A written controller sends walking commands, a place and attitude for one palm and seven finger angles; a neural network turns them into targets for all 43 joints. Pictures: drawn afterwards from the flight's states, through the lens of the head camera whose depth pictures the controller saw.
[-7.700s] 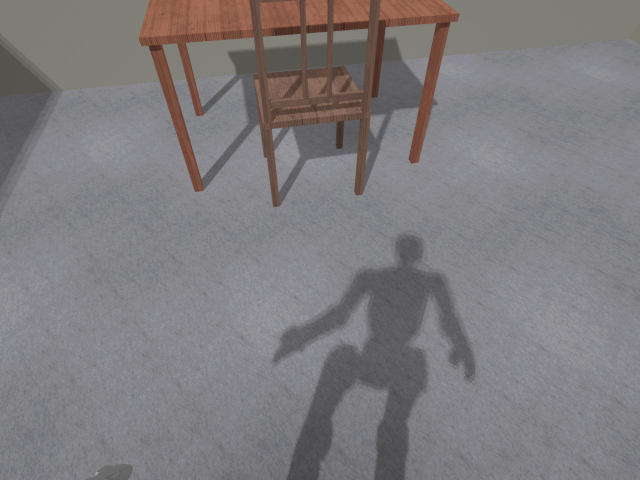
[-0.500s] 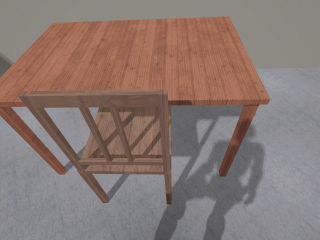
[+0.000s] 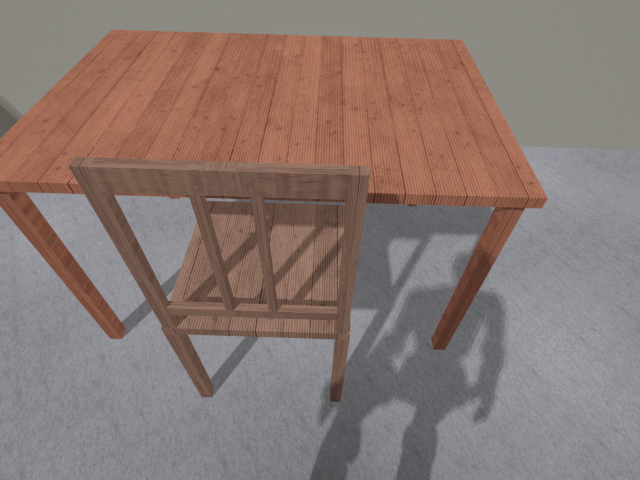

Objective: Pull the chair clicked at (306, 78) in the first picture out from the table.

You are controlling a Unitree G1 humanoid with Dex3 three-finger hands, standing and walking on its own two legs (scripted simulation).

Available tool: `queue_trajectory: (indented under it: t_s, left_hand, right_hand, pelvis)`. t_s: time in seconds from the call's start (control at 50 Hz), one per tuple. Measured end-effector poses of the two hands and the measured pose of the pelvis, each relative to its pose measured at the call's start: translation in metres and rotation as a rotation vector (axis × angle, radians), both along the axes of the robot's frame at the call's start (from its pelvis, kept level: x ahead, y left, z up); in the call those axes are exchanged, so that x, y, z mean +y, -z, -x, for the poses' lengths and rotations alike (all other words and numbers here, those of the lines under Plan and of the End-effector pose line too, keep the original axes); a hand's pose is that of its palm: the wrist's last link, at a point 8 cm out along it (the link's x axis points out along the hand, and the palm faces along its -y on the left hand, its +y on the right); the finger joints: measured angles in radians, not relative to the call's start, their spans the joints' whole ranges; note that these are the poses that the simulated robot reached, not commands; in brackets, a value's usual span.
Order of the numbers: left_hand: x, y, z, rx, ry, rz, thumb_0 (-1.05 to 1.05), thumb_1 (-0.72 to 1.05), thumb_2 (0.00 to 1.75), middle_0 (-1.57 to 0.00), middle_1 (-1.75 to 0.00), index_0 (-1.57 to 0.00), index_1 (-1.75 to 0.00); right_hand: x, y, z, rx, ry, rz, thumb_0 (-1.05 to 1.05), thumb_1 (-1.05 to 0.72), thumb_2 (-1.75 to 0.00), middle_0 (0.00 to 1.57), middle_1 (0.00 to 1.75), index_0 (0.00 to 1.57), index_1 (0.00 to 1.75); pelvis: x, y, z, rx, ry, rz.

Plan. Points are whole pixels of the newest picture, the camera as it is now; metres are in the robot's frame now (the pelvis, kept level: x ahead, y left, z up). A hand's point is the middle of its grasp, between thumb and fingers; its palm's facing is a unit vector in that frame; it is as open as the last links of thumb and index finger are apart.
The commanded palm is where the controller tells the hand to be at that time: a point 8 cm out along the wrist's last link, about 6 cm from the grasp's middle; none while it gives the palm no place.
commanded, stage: come to a stop and stand still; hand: left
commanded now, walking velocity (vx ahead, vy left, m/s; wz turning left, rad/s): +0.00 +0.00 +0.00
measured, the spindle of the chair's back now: (215, 258) +0.49 +0.22 -0.08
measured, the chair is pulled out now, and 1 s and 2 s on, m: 0.00 0.00 0.00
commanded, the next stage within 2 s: look again from close up in 0.32 s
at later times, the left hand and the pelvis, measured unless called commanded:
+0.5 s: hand out of the picture +0.00 +0.19 -0.17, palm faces -0.02 -0.98 -0.19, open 7.4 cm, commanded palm none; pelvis +0.00 +0.02 +0.01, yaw -1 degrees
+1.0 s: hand out of the picture +0.00 +0.16 -0.17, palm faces -0.01 -0.98 -0.18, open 7.4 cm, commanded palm none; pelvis +0.00 +0.00 +0.01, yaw -1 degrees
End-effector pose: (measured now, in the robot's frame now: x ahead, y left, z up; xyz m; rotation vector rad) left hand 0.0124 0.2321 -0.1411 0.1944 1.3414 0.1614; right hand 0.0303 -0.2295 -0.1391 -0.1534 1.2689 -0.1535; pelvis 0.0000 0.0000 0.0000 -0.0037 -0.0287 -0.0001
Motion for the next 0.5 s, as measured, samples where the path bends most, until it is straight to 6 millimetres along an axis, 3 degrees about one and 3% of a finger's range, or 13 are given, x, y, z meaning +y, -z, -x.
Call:
queue_trajectory:
  t_s: [0.22, 0.5]
  left_hand:
    - [0.017, -0.003, 0.004, -0.003, 0.012, 0.016, 0.00, 0.91, 0.90, -0.20, -0.30, -0.19, -0.30]
    - [0.002, 0.000, 0.015, 0.067, 0.007, 0.047, 0.00, 0.90, 0.90, -0.20, -0.30, -0.19, -0.30]
  right_hand:
    - [0.020, -0.005, 0.018, 0.036, -0.007, -0.006, 0.01, -0.93, -0.89, 0.20, 0.30, 0.20, 0.30]
    - [0.025, -0.002, 0.029, 0.099, 0.020, -0.020, 0.01, -0.91, -0.89, 0.20, 0.30, 0.20, 0.30]
  pelvis:
    - [0.018, -0.005, 0.004, 0.009, 0.006, -0.007]
    - [0.016, -0.006, -0.003, 0.007, 0.017, -0.010]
